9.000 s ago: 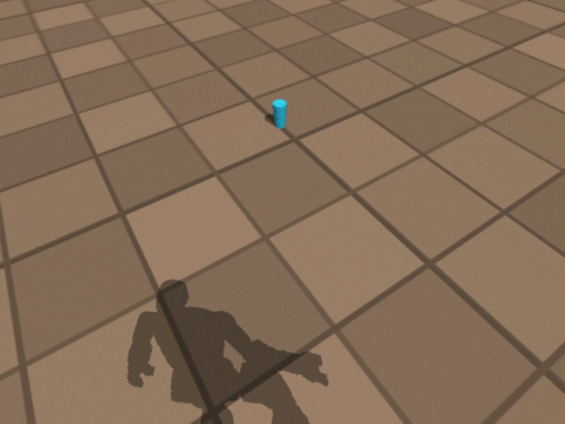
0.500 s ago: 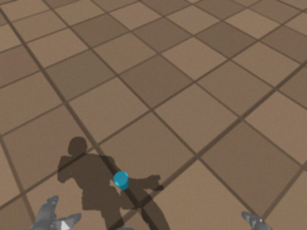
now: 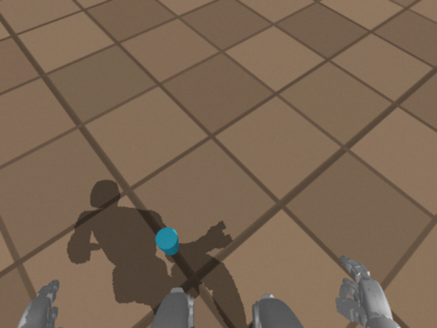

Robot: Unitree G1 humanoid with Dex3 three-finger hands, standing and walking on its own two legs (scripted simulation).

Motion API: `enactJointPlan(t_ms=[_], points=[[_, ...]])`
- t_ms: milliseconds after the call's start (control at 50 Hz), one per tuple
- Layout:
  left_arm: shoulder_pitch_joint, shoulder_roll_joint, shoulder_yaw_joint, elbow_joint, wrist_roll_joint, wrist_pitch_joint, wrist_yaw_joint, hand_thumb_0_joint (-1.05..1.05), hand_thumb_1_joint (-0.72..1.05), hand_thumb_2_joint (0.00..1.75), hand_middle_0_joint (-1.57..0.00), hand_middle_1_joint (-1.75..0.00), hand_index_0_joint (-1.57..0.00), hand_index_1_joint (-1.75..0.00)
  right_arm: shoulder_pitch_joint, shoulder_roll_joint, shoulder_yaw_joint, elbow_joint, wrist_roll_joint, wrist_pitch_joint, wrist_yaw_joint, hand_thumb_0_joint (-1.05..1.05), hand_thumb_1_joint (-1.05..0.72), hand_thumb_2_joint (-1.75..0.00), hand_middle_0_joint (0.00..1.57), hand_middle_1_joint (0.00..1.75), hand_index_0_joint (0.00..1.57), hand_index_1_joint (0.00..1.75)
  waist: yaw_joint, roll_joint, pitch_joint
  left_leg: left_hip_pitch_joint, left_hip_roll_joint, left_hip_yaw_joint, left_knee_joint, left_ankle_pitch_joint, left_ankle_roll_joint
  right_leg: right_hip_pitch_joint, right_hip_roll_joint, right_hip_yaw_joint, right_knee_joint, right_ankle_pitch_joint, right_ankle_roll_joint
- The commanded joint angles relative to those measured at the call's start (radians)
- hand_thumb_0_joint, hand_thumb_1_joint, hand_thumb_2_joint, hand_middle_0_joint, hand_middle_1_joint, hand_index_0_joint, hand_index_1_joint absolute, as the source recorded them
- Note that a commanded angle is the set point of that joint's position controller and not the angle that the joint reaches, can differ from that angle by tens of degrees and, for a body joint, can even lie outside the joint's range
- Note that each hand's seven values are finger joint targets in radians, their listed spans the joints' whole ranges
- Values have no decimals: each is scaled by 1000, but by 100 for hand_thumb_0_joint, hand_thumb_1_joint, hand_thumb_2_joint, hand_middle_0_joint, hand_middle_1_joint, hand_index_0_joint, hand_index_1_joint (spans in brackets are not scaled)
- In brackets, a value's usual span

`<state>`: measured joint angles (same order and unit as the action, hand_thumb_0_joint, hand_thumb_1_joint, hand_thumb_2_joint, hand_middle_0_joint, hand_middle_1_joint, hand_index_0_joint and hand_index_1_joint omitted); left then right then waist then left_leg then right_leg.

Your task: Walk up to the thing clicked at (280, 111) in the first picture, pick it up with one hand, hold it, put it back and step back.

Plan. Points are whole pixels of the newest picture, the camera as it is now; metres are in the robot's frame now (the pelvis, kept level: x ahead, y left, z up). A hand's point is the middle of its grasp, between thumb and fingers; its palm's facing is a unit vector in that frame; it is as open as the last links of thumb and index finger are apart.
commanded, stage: go down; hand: left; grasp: from the side
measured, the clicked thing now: (169, 243) +0.42 +0.19 -0.62
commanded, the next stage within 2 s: none
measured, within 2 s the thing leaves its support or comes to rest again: neither
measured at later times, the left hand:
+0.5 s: hand (72, 286) +0.22 +0.33 -0.18, palm faces +0.16 -0.96 -0.25, open 17.5 cm
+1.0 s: hand (76, 257) +0.29 +0.37 -0.25, palm faces +0.19 -0.97 -0.17, open 17.1 cm
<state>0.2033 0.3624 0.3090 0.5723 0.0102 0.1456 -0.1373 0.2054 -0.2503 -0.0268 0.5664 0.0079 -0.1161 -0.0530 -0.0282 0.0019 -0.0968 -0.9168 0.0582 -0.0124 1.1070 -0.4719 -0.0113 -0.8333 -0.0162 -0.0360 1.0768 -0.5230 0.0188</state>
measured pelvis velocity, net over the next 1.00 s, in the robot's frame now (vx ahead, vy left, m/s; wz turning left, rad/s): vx -0.06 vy -0.01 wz -0.07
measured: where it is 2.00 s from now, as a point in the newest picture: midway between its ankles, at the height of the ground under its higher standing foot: outside the picture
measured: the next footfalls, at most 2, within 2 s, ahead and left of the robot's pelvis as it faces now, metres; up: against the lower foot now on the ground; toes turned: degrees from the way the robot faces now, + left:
none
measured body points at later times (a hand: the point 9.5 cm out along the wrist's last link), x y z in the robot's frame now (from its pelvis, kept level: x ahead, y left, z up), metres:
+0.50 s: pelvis -0.03 +0.00 -0.10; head +0.12 +0.03 +0.33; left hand +0.21 +0.38 -0.16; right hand +0.16 -0.26 -0.18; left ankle +0.03 +0.12 -0.66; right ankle +0.00 -0.13 -0.66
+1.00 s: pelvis -0.06 -0.01 -0.21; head +0.14 +0.03 +0.19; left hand +0.28 +0.42 -0.23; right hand +0.09 -0.29 -0.33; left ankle +0.03 +0.12 -0.66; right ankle +0.00 -0.13 -0.66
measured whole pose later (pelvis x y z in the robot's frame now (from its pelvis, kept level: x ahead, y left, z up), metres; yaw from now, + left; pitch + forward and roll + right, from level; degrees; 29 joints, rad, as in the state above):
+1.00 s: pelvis -0.06 -0.01 -0.21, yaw -4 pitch +33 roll -5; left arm -0.38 0.70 0.72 0.97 -0.15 -0.36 -0.55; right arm 0.11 -0.32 0.03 0.68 -0.04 -0.16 -0.04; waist -0.03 -0.02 -0.14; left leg -1.87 0.07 -0.09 1.93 -0.63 -0.03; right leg -1.77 0.01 -0.06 1.91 -0.71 0.00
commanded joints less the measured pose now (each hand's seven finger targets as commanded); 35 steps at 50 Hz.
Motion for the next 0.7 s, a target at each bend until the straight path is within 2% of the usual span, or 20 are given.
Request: enactJointPlan(t_ms=[0,60,100,140,200,220,240,260,320,360,400,420,440,460,480,520,560,600,640,680], points=[[44,229,90,-179,-8,-23,0,0,-58,0,-9,-4,-9,-3,15,-149,-54,-143,-1,-61,-30,0,-91,-90,20,30,20,30,-4,74,-250,194,-23,-1,-112,216,22,43,20,-4,-116,220,-34],[69,251,121,-188,-16,-26,-10,0,-56,0,-8,-4,-9,-3,10,-144,-51,-148,-4,-73,-36,0,-92,-90,20,30,20,30,4,85,-245,160,-25,0,-93,190,22,11,19,-1,-96,194,-36],[77,225,101,-220,-24,-31,-22,0,-58,0,-8,-3,-9,-3,6,-146,-52,-158,-5,-81,-36,0,-92,-90,20,30,20,30,-3,91,-236,144,-24,-8,-91,154,20,-15,22,-6,-81,159,-37],[80,242,124,-228,-32,-37,-25,0,-56,0,-8,-3,-9,-3,5,-139,-46,-164,-6,-89,-39,0,-93,-90,20,30,20,30,2,85,-241,113,-27,-5,-71,130,23,-30,18,-3,-74,137,-37],[6,245,122,-220,-40,-73,-37,0,-60,0,-9,-3,-9,-3,4,-148,-48,-154,-10,-103,-41,0,-92,-90,20,30,20,30,-20,83,-254,78,-22,-12,-18,144,24,-91,22,-3,-14,153,-37],[-17,250,140,-200,-48,-90,-40,0,-58,0,-8,-3,-9,-3,4,-149,-47,-148,-11,-108,-40,0,-93,-90,20,30,20,30,-13,81,-243,44,-24,-13,3,132,25,-124,19,-4,12,141,-38],[-44,246,134,-190,-53,-115,-52,0,-59,0,-8,-4,-9,-3,-4,-154,-49,-146,-12,-112,-40,0,-93,-90,20,30,20,30,-21,81,-248,29,-19,-23,21,126,26,-169,22,-6,44,131,-38],[-77,277,164,-171,-58,-141,-59,0,-61,0,-9,-4,-9,-4,-2,-158,-51,-140,-14,-117,-38,0,-93,-90,20,30,20,30,-11,86,-263,4,-18,-33,45,115,26,-201,21,-6,76,117,-38],[-160,321,192,-143,-75,-232,-96,0,-61,2,-8,-8,-8,-7,-12,-171,-50,-131,-15,-128,-36,0,-92,-90,20,30,20,30,-1,109,-319,-51,-19,-41,112,92,25,-299,18,-2,162,92,-42],[-210,365,231,-137,-93,-291,-122,0,-60,4,-7,-9,-7,-8,-9,-183,-48,-120,-13,-133,-36,0,-91,-90,20,30,20,30,10,120,-372,-73,-17,-52,149,75,22,-341,16,1,208,73,-43],[-227,358,233,-92,-105,-333,-151,0,-60,5,-7,-10,-7,-10,-11,-199,-53,-111,-13,-131,-33,0,-91,-90,20,30,20,30,17,130,-415,-90,-14,-65,178,59,18,-395,18,-2,256,53,-46],[-245,409,276,-79,-110,-345,-158,0,-57,6,-7,-9,-6,-9,-8,-204,-48,-106,-14,-128,-31,0,-90,-90,20,30,20,30,32,139,-461,-83,-11,-69,206,104,19,-408,17,0,280,84,-47],[-239,417,285,-36,-114,-353,-170,0,-55,7,-6,-9,-5,-9,-2,-209,-47,-100,-14,-123,-31,0,-90,-90,20,30,20,30,34,135,-490,-82,-14,-65,229,142,20,-415,20,-3,293,105,-48],[-244,397,272,0,-117,-364,-186,0,-56,8,-6,-10,-5,-10,-2,-217,-50,-88,-15,-120,-27,0,-90,-90,20,30,20,30,33,135,-497,-89,-12,-73,243,148,18,-446,22,-10,317,101,-50],[-252,401,283,20,-122,-375,-197,0,-58,8,-6,-10,-6,-10,-5,-225,-52,-82,-18,-115,-23,0,-89,-90,20,30,20,30,43,154,-492,-103,-12,-80,252,149,14,-476,21,-14,343,98,-53],[-307,465,330,28,-127,-393,-213,0,-56,9,-6,-9,-5,-10,-4,-230,-53,-69,-17,-108,-19,0,-90,-90,20,30,20,30,57,135,-544,-117,-10,-81,288,154,20,-491,25,-13,358,97,-53],[-346,501,362,53,-136,-415,-237,0,-56,9,-5,-10,-5,-10,-9,-239,-52,-61,-20,-100,-16,0,-89,-90,20,30,20,30,58,135,-550,-152,-10,-87,315,141,20,-519,27,-16,394,89,-54],[-390,508,379,103,-143,-433,-258,0,-54,10,-5,-10,-5,-10,-13,-241,-50,-46,-22,-96,-10,0,-90,-90,20,30,20,30,51,132,-547,-202,-12,-84,364,136,24,-572,28,-16,428,82,-54],[-438,537,400,131,-152,-461,-276,0,-53,10,-5,-11,-5,-11,-20,-238,-42,-42,-24,-90,-9,0,-89,-90,20,30,20,30,47,105,-522,-283,-13,-78,393,55,29,-586,30,-8,436,25,-52],[-499,587,428,139,-157,-492,-296,0,-50,9,-5,-10,-5,-10,-17,-242,-39,-25,-27,-87,-6,0,-89,-90,20,30,20,30,48,99,-549,-333,-12,-66,435,40,32,-592,30,7,450,11,-50]])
